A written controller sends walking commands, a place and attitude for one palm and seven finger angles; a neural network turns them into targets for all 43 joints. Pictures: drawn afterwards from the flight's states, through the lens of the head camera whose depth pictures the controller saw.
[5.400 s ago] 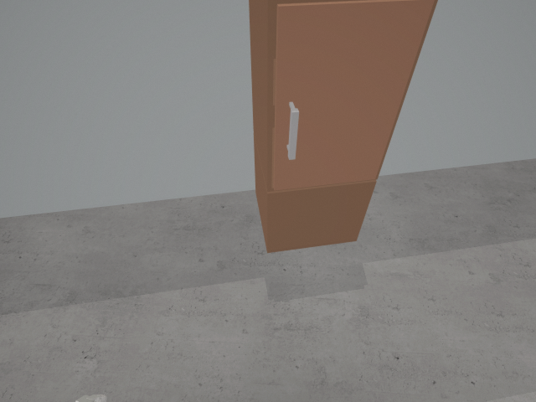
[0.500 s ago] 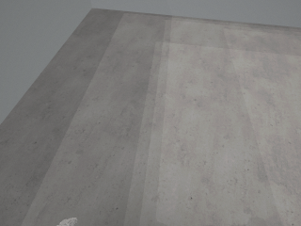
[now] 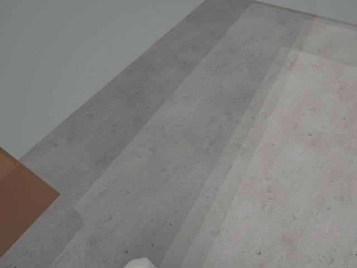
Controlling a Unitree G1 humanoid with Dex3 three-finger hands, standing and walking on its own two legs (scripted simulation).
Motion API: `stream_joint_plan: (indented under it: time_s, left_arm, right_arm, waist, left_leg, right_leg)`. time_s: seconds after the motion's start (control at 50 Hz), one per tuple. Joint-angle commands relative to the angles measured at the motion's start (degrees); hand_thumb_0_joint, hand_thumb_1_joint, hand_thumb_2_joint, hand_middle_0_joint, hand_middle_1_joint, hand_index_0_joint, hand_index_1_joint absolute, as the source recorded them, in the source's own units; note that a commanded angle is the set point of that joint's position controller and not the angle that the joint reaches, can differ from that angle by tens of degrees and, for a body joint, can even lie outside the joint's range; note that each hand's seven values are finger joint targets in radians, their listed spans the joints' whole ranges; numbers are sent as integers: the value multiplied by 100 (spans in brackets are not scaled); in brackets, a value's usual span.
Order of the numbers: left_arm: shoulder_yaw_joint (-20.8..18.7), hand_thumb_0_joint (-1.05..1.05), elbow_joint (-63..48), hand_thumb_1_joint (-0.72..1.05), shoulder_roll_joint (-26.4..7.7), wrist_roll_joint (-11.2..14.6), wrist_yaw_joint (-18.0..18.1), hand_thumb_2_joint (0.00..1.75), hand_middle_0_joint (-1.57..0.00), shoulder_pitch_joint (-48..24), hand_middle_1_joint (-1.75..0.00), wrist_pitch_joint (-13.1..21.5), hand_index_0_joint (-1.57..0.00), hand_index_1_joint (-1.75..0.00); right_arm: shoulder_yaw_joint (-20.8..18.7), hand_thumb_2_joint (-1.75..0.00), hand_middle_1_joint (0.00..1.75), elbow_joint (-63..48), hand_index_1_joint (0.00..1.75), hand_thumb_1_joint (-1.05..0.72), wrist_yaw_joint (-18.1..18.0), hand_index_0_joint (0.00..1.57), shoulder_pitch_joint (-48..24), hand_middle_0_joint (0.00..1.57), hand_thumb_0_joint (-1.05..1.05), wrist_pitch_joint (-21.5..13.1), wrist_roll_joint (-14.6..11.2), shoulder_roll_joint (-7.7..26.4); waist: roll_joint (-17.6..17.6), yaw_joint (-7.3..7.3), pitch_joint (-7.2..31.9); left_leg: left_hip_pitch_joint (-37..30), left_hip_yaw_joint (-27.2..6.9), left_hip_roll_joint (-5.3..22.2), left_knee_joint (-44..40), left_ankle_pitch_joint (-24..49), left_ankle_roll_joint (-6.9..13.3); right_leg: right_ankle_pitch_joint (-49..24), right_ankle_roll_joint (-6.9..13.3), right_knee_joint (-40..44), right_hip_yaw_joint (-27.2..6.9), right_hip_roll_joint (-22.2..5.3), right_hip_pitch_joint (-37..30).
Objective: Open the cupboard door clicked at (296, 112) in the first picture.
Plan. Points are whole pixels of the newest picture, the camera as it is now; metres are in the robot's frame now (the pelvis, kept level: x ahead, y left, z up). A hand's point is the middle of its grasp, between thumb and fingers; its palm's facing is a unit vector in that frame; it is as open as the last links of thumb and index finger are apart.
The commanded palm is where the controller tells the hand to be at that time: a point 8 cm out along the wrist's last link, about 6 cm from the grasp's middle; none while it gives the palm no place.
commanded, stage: turn to face it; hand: left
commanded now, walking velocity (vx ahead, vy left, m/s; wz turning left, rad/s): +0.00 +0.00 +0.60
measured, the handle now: out of the picture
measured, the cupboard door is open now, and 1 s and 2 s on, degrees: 0 0 0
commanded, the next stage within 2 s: take the last steps up to it in 1.60 s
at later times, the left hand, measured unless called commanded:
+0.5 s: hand out of the picture +0.07 +0.21 -0.14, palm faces +0.32 -0.90 -0.30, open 7.3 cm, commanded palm none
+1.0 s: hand out of the picture -0.06 +0.23 -0.17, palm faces +0.61 -0.76 -0.24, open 7.3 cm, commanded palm none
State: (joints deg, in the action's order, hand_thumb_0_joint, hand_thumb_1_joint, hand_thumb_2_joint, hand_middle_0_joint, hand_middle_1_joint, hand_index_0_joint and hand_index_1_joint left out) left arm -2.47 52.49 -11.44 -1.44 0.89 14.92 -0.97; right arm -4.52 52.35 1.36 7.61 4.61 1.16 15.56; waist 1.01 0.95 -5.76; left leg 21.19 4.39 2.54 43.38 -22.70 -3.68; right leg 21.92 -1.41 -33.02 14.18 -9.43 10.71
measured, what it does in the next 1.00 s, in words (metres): steps on the spot, turning left: left foot, then right foot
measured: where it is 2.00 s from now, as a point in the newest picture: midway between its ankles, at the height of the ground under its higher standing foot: outside the picture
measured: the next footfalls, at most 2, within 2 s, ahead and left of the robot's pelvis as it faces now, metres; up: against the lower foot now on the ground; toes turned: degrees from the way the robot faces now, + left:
left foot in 0.04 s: +0.04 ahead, +0.14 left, +0.00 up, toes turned +8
right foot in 0.42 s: +0.10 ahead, -0.12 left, +0.00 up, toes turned +11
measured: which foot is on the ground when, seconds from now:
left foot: up 0.00-0.02, down 0.04-0.42, up 0.44-0.82, down 0.84-1.00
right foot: down 0.00-0.04, up 0.06-0.40, down 0.42-0.84, up 0.86-1.00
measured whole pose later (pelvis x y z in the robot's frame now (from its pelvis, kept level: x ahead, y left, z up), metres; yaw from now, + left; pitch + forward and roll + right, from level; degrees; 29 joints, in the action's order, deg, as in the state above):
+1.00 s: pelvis +0.02 +0.02 +0.00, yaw +35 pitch +1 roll -1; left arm -4.8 53.4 -15.7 -0.6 0.7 12.2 -3.7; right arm -2.7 51.5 0.0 9.4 1.3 1.3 12.4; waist 2.4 0.4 -4.6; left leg 15.6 2.1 -0.2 31.6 -16.6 2.6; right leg 25.8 -5.5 -64.4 3.9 -7.1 27.1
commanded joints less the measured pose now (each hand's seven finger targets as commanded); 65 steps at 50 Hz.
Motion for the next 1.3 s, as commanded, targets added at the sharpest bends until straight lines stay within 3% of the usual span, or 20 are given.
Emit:
stream_joint_plan:
  time_s: [0.0, 0.02, 0.04, 0.14, 0.34, 0.36, 0.38, 0.4, 0.42, 0.52, 0.7, 0.76, 0.78, 0.82, 0.86, 0.96, 1.14, 1.24, 1.26, 1.28]
  left_arm:
    - [-384, 0, -371, 90, -1307, 66, 41, 90, -20, 85, -30, 63, -20, -30]
    - [-315, 0, -624, 90, -904, 107, -21, 90, -20, 58, -30, 64, -20, -30]
    - [-233, 0, -807, 90, -829, 52, 13, 90, -20, -218, -30, 8, -20, -30]
    - [-304, 0, -524, 90, -809, 64, -32, 90, -20, -351, -30, -67, -20, -30]
    - [-262, 0, -696, 90, -728, 105, -10, 90, -20, -33, -30, 21, -20, -30]
    - [-293, 0, -646, 90, -826, 98, 6, 90, -20, 275, -30, 73, -20, -30]
    - [-358, 0, -636, 90, -1243, 20, 40, 90, -20, 490, -30, 159, -20, -30]
    - [-451, 0, -714, 90, -1776, -50, 79, 90, -20, 434, -30, 182, -20, -30]
    - [-428, 0, -753, 90, -1668, 20, 105, 90, -20, 327, -30, 168, -20, -30]
    - [-218, 0, -891, 90, -974, -6, 115, 90, -20, -548, -30, 175, -20, -30]
    - [-351, 0, -467, 90, -1325, -40, 103, 90, -20, 154, -30, 92, -20, -30]
    - [-389, 0, -409, 90, -1353, -4, 69, 90, -20, 61, -30, 45, -20, -30]
    - [-394, 0, -415, 90, -1288, 41, 55, 90, -20, -49, -30, 21, -20, -30]
    - [-229, 0, -867, 90, -683, 89, -2, 90, -20, -303, -30, -12, -20, -30]
    - [-266, 0, -806, 90, -739, 72, 60, 90, -20, -776, -30, -87, -20, -30]
    - [-287, 0, -483, 90, -767, 69, -27, 90, -20, -420, -30, -75, -20, -30]
    - [-232, 0, -760, 90, -683, 106, 25, 90, -20, -844, -30, -66, -20, -30]
    - [-234, 0, -669, 90, -761, 139, 69, 90, -20, -179, -30, 48, -20, -30]
    - [-285, 0, -629, 90, -967, 100, 92, 90, -20, 102, -30, 114, -20, -30]
    - [-382, 0, -647, 90, -1554, -9, 150, 90, -20, 152, -30, 191, -20, -30]
  right_arm:
    - [-152, -90, 30, -407, 30, -90, -8, 20, 568, 20, 0, -337, 19, 744]
    - [-330, -90, 30, -369, 30, -90, -41, 20, 965, 20, 0, -390, 36, 1446]
    - [-350, -90, 30, -226, 30, -90, -59, 20, 1278, 20, 0, -347, -68, 1636]
    - [-144, -90, 30, -491, 30, -90, -187, 20, 77, 20, 0, -399, 11, 938]
    - [-264, -90, 30, -613, 30, -90, -127, 20, -166, 20, 0, -299, 24, 1007]
    - [-263, -90, 30, -668, 30, -90, -121, 20, -255, 20, 0, -292, -8, 924]
    - [-226, -90, 30, -704, 30, -90, -83, 20, -155, 20, 0, -299, -61, 635]
    - [-157, -90, 30, -880, 30, -90, -63, 20, 1, 20, 0, -312, -50, 224]
    - [-236, -90, 30, -786, 30, -90, -84, 20, 29, 20, 0, -247, 15, 552]
    - [-184, -90, 30, -407, 30, -90, 70, 20, 215, 20, 0, -131, 21, 329]
    - [-15, -90, 30, -512, 30, -90, 62, 20, -276, 20, 0, -211, -50, 131]
    - [-22, -90, 30, -465, 30, -90, 29, 20, 85, 20, 0, -271, -32, 234]
    - [-79, -90, 30, -392, 30, -90, 34, 20, 429, 20, 0, -316, -22, 423]
    - [-320, -90, 30, -263, 30, -90, -44, 20, 1200, 20, 0, -370, -17, 1490]
    - [-274, -90, 30, -146, 30, -90, -180, 20, 1120, 20, 0, -378, -10, 1255]
    - [-115, -90, 30, -350, 30, -90, -202, 20, 378, 20, 0, -451, -5, 825]
    - [-219, -90, 30, -309, 30, -90, -174, 20, 522, 20, 0, -359, 32, 893]
    - [-254, -90, 30, -431, 30, -90, -151, 20, 227, 20, 0, -309, -4, 838]
    - [-237, -90, 30, -466, 30, -90, -130, 20, 241, 20, 0, -318, -45, 653]
    - [-167, -90, 30, -566, 30, -90, -93, 20, 474, 20, 0, -323, -90, 209]
  waist:
    - [449, -382, 1322]
    - [-1537, -579, 1605]
    - [-1543, -650, 1665]
    - [-1032, -214, 758]
    - [-1087, -14, 863]
    - [-788, 173, 905]
    - [311, 268, 992]
    - [1909, 236, 954]
    - [1568, 216, 982]
    - [952, -210, 352]
    - [1141, 212, 755]
    - [1018, 10, 889]
    - [594, -222, 1041]
    - [-2094, -594, 1268]
    - [-1545, -610, 1111]
    - [-901, -204, 834]
    - [-1008, -309, 737]
    - [-924, 23, 907]
    - [-408, 148, 1031]
    - [1328, 102, 1146]
  left_leg:
    - [-1845, 3, 127, -2000, 2056, 370]
    - [-3124, -2087, 1771, -1910, 4642, 1165]
    - [-3000, -2343, 2334, -1854, 5832, 1678]
    - [-1277, -1424, 1129, -2084, 3919, 1218]
    - [-528, -2089, 786, -1676, 3014, 1135]
    - [-88, -2007, 586, -1309, 2534, 941]
    - [580, -1517, 2, -383, 1329, 530]
    - [1527, -652, -784, 1101, -1109, 115]
    - [1305, -1059, -409, 2084, -1137, 190]
    - [1113, -570, -92, 2712, 136, -4]
    - [378, 173, -66, 166, -273, 37]
    - [-333, 353, -115, -944, 419, 166]
    - [-1119, 157, -8, -1732, 1155, 251]
    - [-2445, -2667, 2184, -2208, 5108, 1541]
    - [-1972, -2408, 1871, -2141, 4085, 1601]
    - [-1499, -1516, 1051, -2241, 3939, 1232]
    - [-1272, -2275, 962, -2173, 3388, 1369]
    - [-412, -2451, 602, -1590, 3148, 1067]
    - [66, -2193, 271, -1070, 2243, 761]
    - [1156, -1171, -606, 263, 97, 239]
  right_leg:
    - [-3653, 113, -1348, -312, -888, 81]
    - [254, -354, -2735, -230, -30, 2017]
    - [1655, -385, -3401, -828, 108, 2464]
    - [379, -413, -3246, -1277, 201, 1993]
    - [-265, -347, -356, -1086, 776, 410]
    - [-894, -330, 435, -1094, 700, -258]
    - [-1072, -115, 1382, -1920, -146, -937]
    - [-1875, 586, 1702, -3597, -1780, -1131]
    - [-1515, 889, 1771, -3492, -1965, -478]
    - [-2002, 634, 1458, -1470, -921, 144]
    - [-3557, 772, 811, -793, -1265, -748]
    - [-3367, 502, 273, -487, -1222, -532]
    - [-2950, 270, -446, -328, -1125, -56]
    - [1817, -451, -2816, -406, 110, 2355]
    - [1273, -366, -3553, -1205, 92, 2557]
    - [113, -447, -3150, -1283, 206, 2065]
    - [284, -435, -1702, -1358, 559, 1552]
    - [-743, -311, 383, -1208, 788, -102]
    - [-1179, -234, 1204, -1549, 365, -795]
    - [-1835, 322, 1694, -3174, -1245, -1512]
